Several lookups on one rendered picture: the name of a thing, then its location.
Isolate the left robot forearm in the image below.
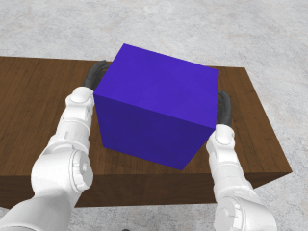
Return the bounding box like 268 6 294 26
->
31 87 95 192

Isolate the left robot upper arm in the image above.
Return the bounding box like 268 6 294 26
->
0 149 93 231

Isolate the carton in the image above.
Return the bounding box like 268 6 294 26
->
93 43 219 170

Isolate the robot right hand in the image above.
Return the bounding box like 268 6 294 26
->
217 90 232 128

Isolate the right robot forearm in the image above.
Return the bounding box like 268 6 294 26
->
206 124 277 230

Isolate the robot left hand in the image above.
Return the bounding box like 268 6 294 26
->
82 60 110 91

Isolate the right robot upper arm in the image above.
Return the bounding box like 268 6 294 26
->
214 195 277 231

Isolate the pedestal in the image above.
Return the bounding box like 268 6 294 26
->
0 56 293 210

